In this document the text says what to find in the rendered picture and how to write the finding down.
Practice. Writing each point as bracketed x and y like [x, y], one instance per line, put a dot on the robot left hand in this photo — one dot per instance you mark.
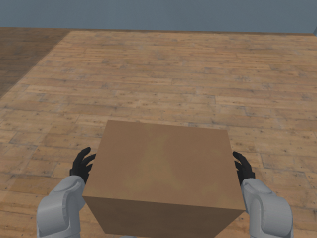
[79, 166]

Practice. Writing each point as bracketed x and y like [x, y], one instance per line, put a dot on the robot right hand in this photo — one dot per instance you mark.
[244, 169]

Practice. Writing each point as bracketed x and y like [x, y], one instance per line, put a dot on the robot left forearm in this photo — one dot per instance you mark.
[58, 213]

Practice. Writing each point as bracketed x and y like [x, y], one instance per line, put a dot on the carton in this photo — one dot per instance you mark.
[163, 181]

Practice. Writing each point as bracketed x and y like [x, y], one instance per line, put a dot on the robot right forearm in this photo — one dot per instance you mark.
[270, 215]

